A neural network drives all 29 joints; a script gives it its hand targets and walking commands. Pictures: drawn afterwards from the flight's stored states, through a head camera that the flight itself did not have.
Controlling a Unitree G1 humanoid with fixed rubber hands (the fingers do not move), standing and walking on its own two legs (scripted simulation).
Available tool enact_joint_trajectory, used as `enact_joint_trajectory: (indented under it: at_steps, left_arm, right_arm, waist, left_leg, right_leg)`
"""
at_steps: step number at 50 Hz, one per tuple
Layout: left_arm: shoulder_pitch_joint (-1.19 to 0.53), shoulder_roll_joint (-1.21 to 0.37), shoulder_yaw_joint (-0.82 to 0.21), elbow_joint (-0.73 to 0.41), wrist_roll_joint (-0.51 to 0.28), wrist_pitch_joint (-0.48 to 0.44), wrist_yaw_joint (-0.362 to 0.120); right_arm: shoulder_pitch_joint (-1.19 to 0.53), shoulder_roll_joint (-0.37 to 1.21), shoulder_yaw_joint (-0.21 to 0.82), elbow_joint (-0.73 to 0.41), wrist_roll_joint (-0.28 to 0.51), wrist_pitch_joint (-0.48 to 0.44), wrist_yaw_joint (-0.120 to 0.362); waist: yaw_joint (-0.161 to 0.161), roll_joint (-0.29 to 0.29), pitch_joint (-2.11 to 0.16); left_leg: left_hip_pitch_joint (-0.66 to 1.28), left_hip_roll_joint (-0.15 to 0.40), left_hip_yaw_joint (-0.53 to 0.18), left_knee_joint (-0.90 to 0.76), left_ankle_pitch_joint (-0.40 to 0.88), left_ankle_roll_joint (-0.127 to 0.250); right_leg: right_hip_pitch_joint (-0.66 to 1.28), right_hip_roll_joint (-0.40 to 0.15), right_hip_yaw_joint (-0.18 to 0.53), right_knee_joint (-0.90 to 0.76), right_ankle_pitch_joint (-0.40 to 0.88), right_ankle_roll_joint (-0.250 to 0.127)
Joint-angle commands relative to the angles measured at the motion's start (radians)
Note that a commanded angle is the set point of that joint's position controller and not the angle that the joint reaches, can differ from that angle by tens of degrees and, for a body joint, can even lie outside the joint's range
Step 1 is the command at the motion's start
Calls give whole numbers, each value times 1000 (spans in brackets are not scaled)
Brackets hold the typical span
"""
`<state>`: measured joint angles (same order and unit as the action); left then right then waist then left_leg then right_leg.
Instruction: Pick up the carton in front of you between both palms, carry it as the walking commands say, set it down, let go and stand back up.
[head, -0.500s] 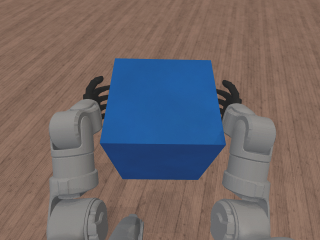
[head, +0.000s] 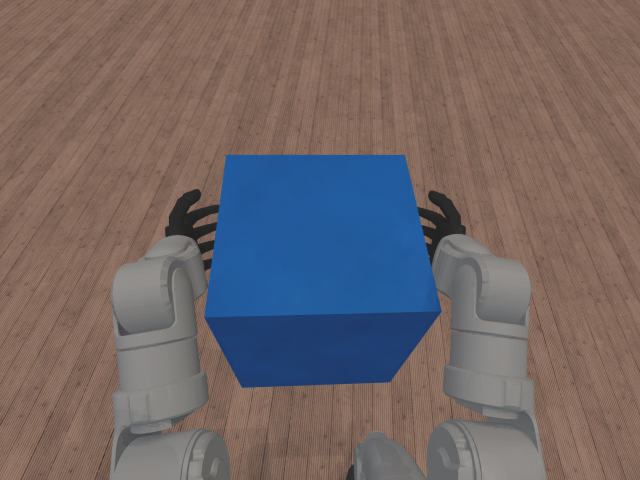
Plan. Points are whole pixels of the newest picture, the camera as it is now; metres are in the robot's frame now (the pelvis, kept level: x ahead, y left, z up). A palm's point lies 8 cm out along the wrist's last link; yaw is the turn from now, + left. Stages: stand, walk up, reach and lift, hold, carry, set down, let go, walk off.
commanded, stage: carry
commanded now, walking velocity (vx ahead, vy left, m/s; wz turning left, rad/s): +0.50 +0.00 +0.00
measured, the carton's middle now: (316, 280) +0.36 -0.01 +0.04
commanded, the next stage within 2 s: none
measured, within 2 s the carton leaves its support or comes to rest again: neither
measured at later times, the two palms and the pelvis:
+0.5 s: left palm (210, 134) +0.58 +0.14 +0.09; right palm (400, 135) +0.60 -0.16 +0.08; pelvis +0.35 -0.02 +0.00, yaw +3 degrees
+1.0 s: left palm (199, 26) +0.90 +0.19 +0.10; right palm (349, 33) +0.90 -0.11 +0.10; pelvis +0.66 +0.04 +0.00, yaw +0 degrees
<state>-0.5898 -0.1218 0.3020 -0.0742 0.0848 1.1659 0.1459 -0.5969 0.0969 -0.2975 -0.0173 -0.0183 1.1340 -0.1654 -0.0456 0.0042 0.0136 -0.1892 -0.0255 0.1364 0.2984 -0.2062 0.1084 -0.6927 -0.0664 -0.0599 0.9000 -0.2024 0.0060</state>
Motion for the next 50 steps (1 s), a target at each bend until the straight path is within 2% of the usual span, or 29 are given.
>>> enact_joint_trajectory:
  at_steps: [1, 5, 8, 9, 10, 11, 12, 13, 14, 15, 16, 17, 19, 23, 27, 30, 32, 33, 34, 35, 36, 37, 38, 39, 40, 42, 44, 47, 50]
  left_arm:
    - [-543, -922, -744, -23, -256, -24, -99]
    - [-440, -945, -818, -98, -309, -13, -126]
    - [-323, -946, -855, -138, -332, 0, -152]
    - [-278, -945, -862, -150, -334, 2, -159]
    - [-253, -948, -866, -167, -333, 1, -167]
    - [-195, -939, -855, -178, -329, 2, -174]
    - [-189, -908, -860, -192, -311, -2, -175]
    - [-122, -929, -876, -198, -323, -6, -180]
    - [-102, -964, -885, -233, -335, -7, -188]
    - [-76, -995, -893, -263, -341, -13, -196]
    - [-66, -1013, -902, -301, -346, -17, -202]
    - [-45, -1021, -910, -329, -352, -21, -206]
    - [29, -1014, -911, -362, -353, -21, -216]
    - [132, -943, -911, -419, -352, -4, -229]
    - [154, -841, -896, -464, -344, 27, -220]
    - [152, -776, -878, -474, -336, 57, -203]
    - [142, -741, -872, -475, -336, 77, -193]
    - [133, -724, -872, -476, -338, 88, -189]
    - [131, -706, -871, -475, -339, 98, -184]
    - [118, -694, -870, -482, -341, 108, -180]
    - [93, -697, -885, -505, -350, 116, -179]
    - [67, -719, -902, -500, -361, 119, -183]
    - [53, -761, -910, -487, -366, 113, -191]
    - [55, -809, -918, -473, -369, 103, -199]
    - [58, -851, -923, -461, -368, 92, -206]
    - [77, -897, -926, -446, -357, 72, -210]
    - [108, -908, -923, -439, -339, 56, -206]
    - [122, -891, -916, -452, -323, 49, -196]
    - [150, -848, -905, -445, -314, 59, -188]
  right_arm:
    - [-579, 951, 721, -95, 278, 3, 166]
    - [-382, 917, 722, -143, 219, 12, 170]
    - [-234, 899, 738, -185, 182, 22, 177]
    - [-191, 895, 754, -210, 175, 25, 180]
    - [-163, 894, 774, -230, 177, 27, 185]
    - [-165, 905, 803, -254, 192, 29, 192]
    - [-155, 950, 829, -276, 215, 35, 200]
    - [-135, 939, 845, -308, 229, 35, 209]
    - [-124, 962, 865, -323, 250, 30, 213]
    - [-112, 988, 884, -352, 265, 22, 218]
    - [-93, 1014, 901, -374, 277, 15, 222]
    - [-62, 1028, 914, -395, 283, 9, 225]
    - [22, 1038, 927, -420, 277, 5, 225]
    - [122, 990, 936, -477, 259, 16, 219]
    - [128, 899, 933, -531, 268, 53, 211]
    - [124, 829, 913, -541, 275, 87, 202]
    - [131, 789, 887, -531, 272, 107, 195]
    - [144, 773, 870, -516, 267, 115, 191]
    - [160, 756, 852, -497, 260, 123, 188]
    - [166, 733, 835, -485, 249, 128, 186]
    - [152, 744, 834, -468, 256, 127, 187]
    - [167, 783, 833, -464, 269, 125, 192]
    - [149, 823, 838, -473, 273, 119, 198]
    - [129, 867, 851, -479, 279, 111, 205]
    - [105, 906, 871, -490, 287, 101, 212]
    - [83, 944, 899, -501, 300, 86, 222]
    - [89, 942, 915, -510, 310, 77, 231]
    - [89, 911, 928, -535, 322, 74, 236]
    - [122, 862, 912, -524, 310, 85, 230]
  waist:
    - [9, 115, -455]
    - [14, 131, -378]
    - [18, 184, -370]
    - [32, 192, -402]
    - [45, 153, -449]
    - [71, 53, -520]
    - [72, -167, -605]
    - [77, -236, -549]
    - [73, -180, -510]
    - [69, -75, -485]
    - [65, -30, -436]
    - [60, -42, -419]
    - [60, -99, -396]
    - [60, -142, -306]
    - [64, -147, -229]
    - [66, -155, -176]
    - [61, -159, -176]
    - [46, -133, -209]
    - [31, -78, -271]
    - [19, 92, -334]
    - [19, 345, -410]
    - [21, 309, -401]
    - [19, 225, -398]
    - [24, 105, -397]
    - [31, 53, -380]
    - [38, 85, -368]
    - [38, 107, -340]
    - [35, 102, -290]
    - [31, 103, -243]
  left_leg:
    - [485, 240, -159, -6, 639, 36]
    - [508, 206, -77, 1, 755, 16]
    - [464, 196, -20, 101, 991, -20]
    - [415, 192, 7, 210, 1012, -46]
    - [296, 178, 35, 347, 882, -75]
    - [76, 168, 7, 535, 520, -90]
    - [-292, 55, -52, 818, 74, -129]
    - [-491, -26, -102, 1007, -289, -127]
    - [-545, 50, -156, 1049, -275, -98]
    - [-529, 96, -170, 988, -208, -86]
    - [-496, 131, -162, 907, -159, -91]
    - [-445, 149, -154, 813, -126, -99]
    - [-389, 137, -96, 679, -91, -121]
    - [-398, 128, -13, 407, 27, -151]
    - [-376, 110, 33, 274, 158, -133]
    - [-344, 107, 46, 220, 189, -111]
    - [-243, 85, 85, 186, 143, -95]
    - [-109, 46, 131, 157, 96, -89]
    - [100, 46, 119, 157, 40, -86]
    - [284, 268, -234, 57, -155, -23]
    - [473, 466, -618, -65, -164, 100]
    - [418, 465, -629, -82, -9, 113]
    - [360, 431, -522, -57, 92, 102]
    - [300, 416, -442, -49, 97, 74]
    - [216, 397, -361, -73, 77, 42]
    - [136, 355, -253, -131, -46, 11]
    - [114, 340, -189, -174, -88, 16]
    - [147, 327, -137, -211, -58, 36]
    - [174, 299, -77, -201, 31, 25]
  right_leg:
    - [-76, 7, -46, -125, 93, 7]
    - [0, 49, -119, -349, 206, 0]
    - [218, 111, -202, -485, 233, -23]
    - [361, 129, -218, -524, 231, -31]
    - [567, 103, -197, -568, 249, -41]
    - [816, -66, 8, -522, 225, -77]
    - [1123, -344, 439, -479, 256, -259]
    - [1097, -368, 572, -578, 302, -327]
    - [1052, -345, 460, -583, 308, -298]
    - [967, -324, 379, -604, 320, -252]
    - [865, -301, 296, -642, 278, -206]
    - [789, -271, 226, -677, 195, -167]
    - [713, -229, 122, -718, 146, -149]
    - [693, -179, 13, -742, 199, -143]
    - [693, -167, -35, -737, 257, -121]
    - [705, -174, -46, -711, 256, -105]
    - [692, -174, -69, -621, 331, -85]
    - [655, -143, -118, -493, 395, -63]
    - [557, -101, -160, -310, 394, -33]
    - [342, -30, -157, -42, 205, 19]
    - [76, 82, -102, 236, -213, 41]
    - [18, 45, 19, 378, -285, 13]
    - [7, 2, 46, 424, -253, -11]
    - [11, -40, 61, 403, -194, -26]
    - [50, -71, 72, 332, -135, -30]
    - [99, -71, 40, 213, -64, -27]
    - [98, -67, 5, 94, -25, -11]
    - [54, -66, -36, -100, 47, 14]
    - [59, -49, -76, -244, 132, 17]
